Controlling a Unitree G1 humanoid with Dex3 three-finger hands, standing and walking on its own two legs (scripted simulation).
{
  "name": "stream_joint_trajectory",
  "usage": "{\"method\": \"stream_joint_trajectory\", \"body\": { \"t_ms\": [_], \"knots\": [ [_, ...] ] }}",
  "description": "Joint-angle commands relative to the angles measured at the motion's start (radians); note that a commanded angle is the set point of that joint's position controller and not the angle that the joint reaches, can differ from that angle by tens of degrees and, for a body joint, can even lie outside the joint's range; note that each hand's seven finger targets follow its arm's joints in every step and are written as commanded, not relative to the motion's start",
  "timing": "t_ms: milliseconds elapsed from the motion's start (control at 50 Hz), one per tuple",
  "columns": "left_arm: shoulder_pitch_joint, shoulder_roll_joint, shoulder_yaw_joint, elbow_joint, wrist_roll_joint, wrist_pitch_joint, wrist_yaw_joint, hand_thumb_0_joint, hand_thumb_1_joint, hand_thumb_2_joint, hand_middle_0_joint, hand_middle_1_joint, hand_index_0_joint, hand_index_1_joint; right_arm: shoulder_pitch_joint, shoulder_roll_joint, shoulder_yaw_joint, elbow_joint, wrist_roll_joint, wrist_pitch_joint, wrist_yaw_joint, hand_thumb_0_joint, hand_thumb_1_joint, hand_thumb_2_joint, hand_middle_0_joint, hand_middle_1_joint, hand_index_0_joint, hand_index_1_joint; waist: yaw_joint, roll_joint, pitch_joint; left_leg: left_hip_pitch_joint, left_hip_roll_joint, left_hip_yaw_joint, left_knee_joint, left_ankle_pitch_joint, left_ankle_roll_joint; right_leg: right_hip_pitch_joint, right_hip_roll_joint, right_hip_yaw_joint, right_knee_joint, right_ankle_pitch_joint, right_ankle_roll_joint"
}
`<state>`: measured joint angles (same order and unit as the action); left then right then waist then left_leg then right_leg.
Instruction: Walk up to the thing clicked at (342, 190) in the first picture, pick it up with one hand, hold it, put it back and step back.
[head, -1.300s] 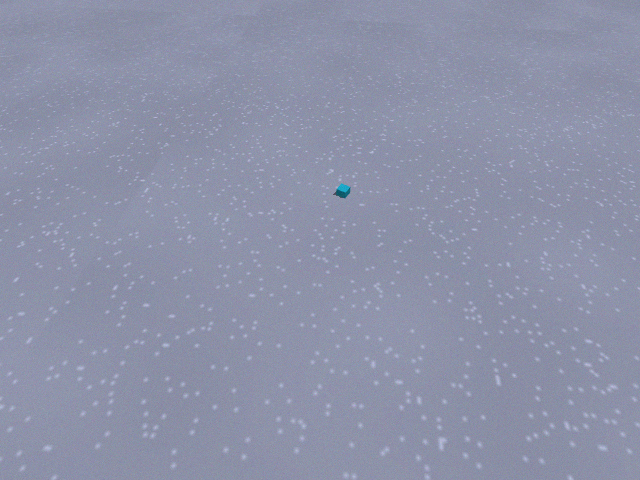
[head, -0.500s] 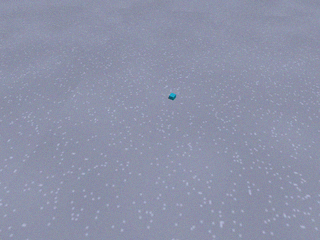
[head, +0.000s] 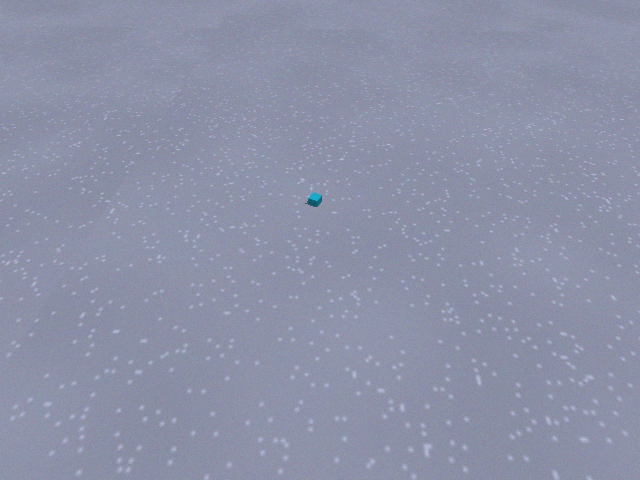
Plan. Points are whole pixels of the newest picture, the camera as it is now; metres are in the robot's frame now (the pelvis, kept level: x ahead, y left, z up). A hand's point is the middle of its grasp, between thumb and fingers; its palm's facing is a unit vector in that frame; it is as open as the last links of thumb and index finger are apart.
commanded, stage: walk up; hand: left
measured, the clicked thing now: (315, 199) +1.48 +0.06 -0.76
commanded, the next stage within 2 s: none
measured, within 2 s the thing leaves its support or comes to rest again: neither
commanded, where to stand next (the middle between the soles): +1.07 -0.13 m, yaw -8 degrees
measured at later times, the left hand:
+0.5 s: hand (189, 431) +0.24 +0.22 -0.16, palm faces -0.08 -0.94 -0.33, open 7.4 cm
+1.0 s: hand (258, 250) +0.58 +0.15 -0.13, palm faces -0.17 -0.89 -0.42, open 7.3 cm
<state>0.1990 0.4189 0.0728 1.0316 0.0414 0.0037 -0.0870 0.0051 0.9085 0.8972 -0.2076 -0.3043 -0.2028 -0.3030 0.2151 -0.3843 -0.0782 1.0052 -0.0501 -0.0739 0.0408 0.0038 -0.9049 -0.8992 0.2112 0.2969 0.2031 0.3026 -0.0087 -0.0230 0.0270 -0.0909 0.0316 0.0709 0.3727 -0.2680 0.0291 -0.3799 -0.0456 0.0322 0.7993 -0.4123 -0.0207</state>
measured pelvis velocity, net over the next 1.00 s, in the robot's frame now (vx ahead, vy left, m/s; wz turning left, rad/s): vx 0.42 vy -0.10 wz -0.16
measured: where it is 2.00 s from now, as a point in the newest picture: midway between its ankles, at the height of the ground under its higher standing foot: (360, 310)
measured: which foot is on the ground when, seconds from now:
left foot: down 0.00-0.12, up 0.14-0.50, down 0.52-0.92, up 0.94-1.00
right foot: up 0.00-0.10, down 0.12-0.54, up 0.56-0.88, down 0.90-1.00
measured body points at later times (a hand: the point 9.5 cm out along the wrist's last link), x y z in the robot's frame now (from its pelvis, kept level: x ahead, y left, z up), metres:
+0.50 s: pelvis +0.19 -0.05 -0.01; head +0.19 -0.04 +0.44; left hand +0.24 +0.27 -0.14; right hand +0.25 -0.39 -0.11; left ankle +0.32 +0.07 -0.74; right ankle +0.11 -0.18 -0.74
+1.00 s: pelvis +0.42 -0.10 -0.02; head +0.43 -0.13 +0.43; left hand +0.59 +0.20 -0.10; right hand +0.39 -0.42 -0.15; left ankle +0.36 +0.06 -0.68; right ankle +0.48 -0.22 -0.74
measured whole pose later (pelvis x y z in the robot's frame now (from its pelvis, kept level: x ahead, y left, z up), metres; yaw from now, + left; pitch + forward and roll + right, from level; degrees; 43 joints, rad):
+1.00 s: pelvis +0.42 -0.10 -0.02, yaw -9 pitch -3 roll +1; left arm 0.19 0.41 0.06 0.85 0.00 -0.09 -0.06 0.00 0.91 0.90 -0.21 -0.30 -0.20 -0.30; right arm 0.36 -0.44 -0.05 0.90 -0.01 -0.03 0.04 0.01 -0.91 -0.90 0.21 0.30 0.20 0.30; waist -0.02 0.04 0.08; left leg -0.29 0.06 0.01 1.07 -0.45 0.03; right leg -0.37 -0.03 -0.06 0.65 -0.24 -0.03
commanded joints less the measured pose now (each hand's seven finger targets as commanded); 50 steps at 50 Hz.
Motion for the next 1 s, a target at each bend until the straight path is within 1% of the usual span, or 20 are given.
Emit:
{"method": "stream_joint_trajectory", "body": {
  "t_ms": [0, 40, 80, 100, 120, 140, 240, 400, 480, 500, 520, 540, 600, 660, 800, 860, 880, 900, 920, 980],
  "knots": [
    [-0.057, 0.185, 0.049, -0.140, -0.011, -0.041, -0.025, 0.000, 0.900, 0.900, -0.200, -0.300, -0.200, -0.300, -0.124, -0.318, -0.081, -0.123, -0.004, -0.021, -0.004, 0.000, -0.900, -0.900, 0.200, 0.300, 0.200, 0.300, 0.020, 0.223, 0.041, -0.073, 0.252, -0.174, -0.218, -0.338, 0.149, -0.040, -0.060, -0.025, -0.091, 0.035, 0.013],
    [-0.017, 0.182, 0.059, -0.127, -0.008, -0.048, -0.023, 0.000, 0.900, 0.900, -0.200, -0.300, -0.200, -0.300, -0.117, -0.299, -0.073, -0.129, -0.004, -0.015, 0.001, 0.000, -0.900, -0.900, 0.200, 0.300, 0.200, 0.300, 0.033, 0.174, 0.031, -0.136, 0.202, -0.080, -0.118, -0.265, 0.123, 0.103, -0.024, -0.081, -0.199, 0.119, 0.015],
    [0.177, 0.219, 0.084, -0.069, -0.003, -0.058, -0.003, 0.000, 0.900, 0.900, -0.200, -0.300, -0.200, -0.300, -0.123, -0.264, -0.061, -0.140, -0.001, -0.001, 0.001, 0.000, -0.900, -0.900, 0.200, 0.300, 0.200, 0.300, 0.128, -0.001, -0.042, -0.284, 0.144, -0.005, 0.192, -0.253, 0.089, 0.395, 0.028, -0.121, -0.244, 0.180, 0.012],
    [0.296, 0.286, 0.109, -0.046, 0.003, -0.069, 0.019, 0.000, 0.900, 0.900, -0.200, -0.300, -0.200, -0.300, -0.069, -0.189, -0.033, -0.144, 0.004, 0.002, 0.003, 0.000, -0.900, -0.900, 0.200, 0.300, 0.200, 0.300, 0.178, -0.258, -0.090, -0.438, 0.046, 0.076, 0.532, -0.262, 0.057, 0.552, -0.005, 0.009, -0.361, -0.036, -0.014],
    [0.321, 0.375, 0.122, -0.087, 0.004, -0.079, 0.034, 0.000, 0.900, 0.900, -0.200, -0.300, -0.200, -0.300, -0.093, -0.139, -0.008, -0.190, 0.024, 0.002, 0.006, 0.000, -0.900, -0.900, 0.200, 0.300, 0.200, 0.300, 0.182, -0.424, -0.055, -0.671, -0.077, 0.020, 0.767, -0.360, 0.010, 0.526, -0.254, 0.539, -0.622, -0.370, -0.114],
    [0.199, 0.396, 0.108, -0.132, -0.011, -0.077, 0.030, 0.000, 0.900, 0.900, -0.200, -0.300, -0.200, -0.300, -0.128, -0.238, -0.036, -0.190, 0.018, 0.010, 0.000, 0.000, -0.900, -0.900, 0.200, 0.300, 0.200, 0.300, 0.130, -0.215, 0.029, -0.607, 0.021, -0.115, 0.808, -0.271, -0.004, 0.306, -0.369, 0.733, -0.723, -0.558, -0.214],
    [0.046, 0.279, 0.071, -0.183, -0.036, -0.091, 0.038, 0.000, 0.900, 0.900, -0.200, -0.300, -0.200, -0.300, 0.039, -0.268, -0.048, -0.100, 0.030, 0.012, 0.025, 0.000, -0.900, -0.900, 0.200, 0.300, 0.200, 0.300, 0.016, -0.102, 0.096, -0.454, 0.110, -0.110, 0.650, -0.037, -0.012, 0.132, -0.203, 0.307, -0.652, -0.230, -0.172],
    [0.032, 0.292, 0.068, -0.239, -0.025, -0.107, 0.034, 0.000, 0.900, 0.900, -0.200, -0.300, -0.200, -0.300, -0.029, -0.233, -0.061, -0.181, 0.023, -0.002, 0.046, 0.000, -0.900, -0.900, 0.200, 0.300, 0.200, 0.300, 0.020, -0.062, 0.060, -0.261, 0.089, -0.036, 0.271, 0.081, -0.031, 0.066, -0.173, 0.143, -0.576, -0.071, -0.168],
    [0.045, 0.238, 0.040, -0.245, -0.018, -0.100, 0.036, 0.000, 0.900, 0.900, -0.200, -0.300, -0.200, -0.300, 0.167, -0.265, -0.089, -0.133, 0.014, -0.022, 0.024, 0.000, -0.900, -0.900, 0.200, 0.300, 0.200, 0.300, -0.087, 0.089, -0.012, 0.112, -0.003, 0.039, 0.181, -0.031, -0.002, -0.087, -0.082, 0.036, -0.198, 0.135, -0.126],
    [0.105, 0.164, 0.019, -0.249, -0.020, -0.100, 0.038, 0.000, 0.900, 0.900, -0.200, -0.300, -0.200, -0.300, 0.295, -0.333, -0.110, -0.114, 0.004, -0.032, 0.008, 0.000, -0.900, -0.900, 0.200, 0.300, 0.200, 0.300, -0.139, 0.314, -0.099, 0.262, 0.146, -0.203, 0.028, -0.277, 0.056, -0.189, 0.008, -0.038, 0.186, 0.203, -0.079],
    [0.129, 0.134, 0.016, -0.247, -0.042, -0.097, 0.048, 0.000, 0.900, 0.900, -0.200, -0.300, -0.200, -0.300, 0.282, -0.397, -0.116, -0.147, 0.008, -0.041, 0.001, 0.000, -0.900, -0.900, 0.200, 0.300, 0.200, 0.300, -0.110, 0.377, -0.065, 0.272, 0.407, -0.746, -0.196, -0.456, 0.157, -0.417, 0.163, -0.018, 0.378, -0.103, -0.033],
    [0.108, 0.242, 0.028, -0.238, -0.025, -0.098, 0.065, 0.000, 0.900, 0.900, -0.200, -0.300, -0.200, -0.300, 0.198, -0.410, -0.119, -0.170, 0.046, -0.037, 0.004, 0.000, -0.900, -0.900, 0.200, 0.300, 0.200, 0.300, -0.076, 0.220, -0.043, 0.149, 0.462, -0.815, -0.208, -0.466, 0.247, -0.373, 0.070, 0.111, 0.450, -0.108, -0.045],
    [0.114, 0.238, 0.029, -0.199, -0.045, -0.098, 0.050, 0.000, 0.900, 0.900, -0.200, -0.300, -0.200, -0.300, 0.093, -0.299, -0.073, -0.204, 0.045, -0.040, -0.003, 0.000, -0.900, -0.900, 0.200, 0.300, 0.200, 0.300, -0.014, 0.126, 0.040, 0.005, 0.308, -0.359, -0.128, -0.160, 0.187, -0.306, -0.036, 0.097, 0.334, 0.045, -0.023],
    [0.101, 0.201, 0.025, -0.199, -0.046, -0.084, 0.021, 0.000, 0.900, 0.900, -0.200, -0.300, -0.200, -0.300, 0.079, -0.299, -0.062, -0.211, 0.037, -0.044, -0.001, 0.000, -0.900, -0.900, 0.200, 0.300, 0.200, 0.300, -0.008, 0.194, 0.050, -0.089, 0.252, -0.166, -0.151, -0.025, 0.185, -0.196, -0.044, 0.017, 0.140, 0.089, 0.018],
    [-0.021, 0.174, 0.034, -0.226, -0.031, -0.088, 0.001, 0.000, 0.900, 0.900, -0.200, -0.300, -0.200, -0.300, 0.113, -0.306, -0.062, -0.226, 0.044, -0.034, 0.005, 0.000, -0.900, -0.900, 0.200, 0.300, 0.200, 0.300, -0.021, 0.166, -0.001, -0.079, 0.221, -0.049, -0.035, 0.153, 0.152, 0.002, 0.000, -0.114, -0.177, 0.258, -0.010],
    [0.141, 0.225, 0.065, -0.171, -0.031, -0.098, 0.021, 0.000, 0.900, 0.900, -0.200, -0.300, -0.200, -0.300, 0.117, -0.248, -0.035, -0.243, 0.047, -0.023, 0.000, 0.000, -0.900, -0.900, 0.200, 0.300, 0.200, 0.300, 0.083, -0.024, -0.098, -0.221, 0.161, 0.013, 0.303, 0.199, 0.093, 0.363, 0.039, -0.100, -0.263, 0.225, -0.043],
    [0.254, 0.291, 0.092, -0.157, -0.026, -0.107, 0.035, 0.000, 0.900, 0.900, -0.200, -0.300, -0.200, -0.300, 0.153, -0.190, -0.013, -0.256, 0.049, -0.025, 0.000, 0.000, -0.900, -0.900, 0.200, 0.300, 0.200, 0.300, 0.135, -0.217, -0.170, -0.353, 0.071, 0.063, 0.612, 0.080, 0.054, 0.505, -0.111, 0.131, -0.365, 0.026, -0.084],
    [0.259, 0.374, 0.099, -0.188, -0.035, -0.115, 0.049, 0.000, 0.900, 0.900, -0.200, -0.300, -0.200, -0.300, 0.180, -0.165, 0.000, -0.267, 0.054, -0.016, -0.001, 0.000, -0.900, -0.900, 0.200, 0.300, 0.200, 0.300, 0.117, -0.302, -0.155, -0.555, -0.032, -0.001, 0.778, -0.254, 0.011, 0.540, -0.368, 0.608, -0.543, -0.127, -0.162],
    [0.209, 0.381, 0.092, -0.199, -0.047, -0.109, 0.048, 0.000, 0.900, 0.900, -0.200, -0.300, -0.200, -0.300, 0.117, -0.277, -0.031, -0.244, 0.046, -0.004, -0.013, 0.000, -0.900, -0.900, 0.200, 0.300, 0.200, 0.300, 0.116, -0.153, -0.090, -0.571, 0.012, -0.098, 0.864, -0.251, 0.013, 0.432, -0.389, 0.666, -0.561, -0.148, -0.238],
    [0.074, 0.286, 0.069, -0.230, -0.055, -0.107, 0.058, 0.000, 0.900, 0.900, -0.200, -0.300, -0.200, -0.300, 0.152, -0.265, -0.027, -0.188, 0.059, 0.001, -0.007, 0.000, -0.900, -0.900, 0.200, 0.300, 0.200, 0.300, 0.041, -0.104, 0.021, -0.541, 0.081, -0.136, 0.759, -0.091, 0.013, 0.277, -0.253, 0.319, -0.548, -0.008, -0.190]
  ]
}}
